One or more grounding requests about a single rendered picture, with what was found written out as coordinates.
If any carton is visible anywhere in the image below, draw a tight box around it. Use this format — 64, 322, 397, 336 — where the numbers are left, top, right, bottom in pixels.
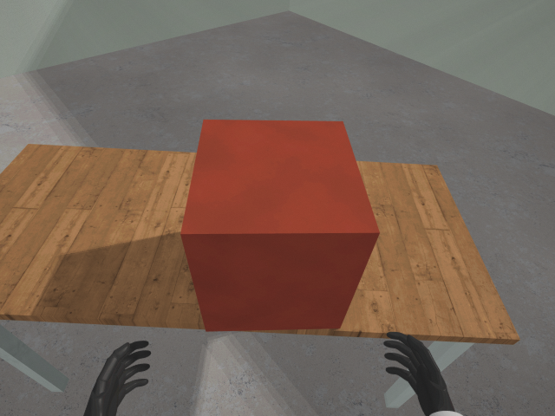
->
180, 120, 380, 332

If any left robot hand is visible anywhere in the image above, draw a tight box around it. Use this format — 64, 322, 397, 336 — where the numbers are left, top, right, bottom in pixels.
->
83, 341, 151, 416

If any right robot hand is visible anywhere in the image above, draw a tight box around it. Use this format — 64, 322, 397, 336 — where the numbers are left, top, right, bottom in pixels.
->
383, 332, 455, 416

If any table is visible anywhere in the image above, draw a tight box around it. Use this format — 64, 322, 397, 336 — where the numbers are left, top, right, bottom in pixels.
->
0, 144, 520, 408

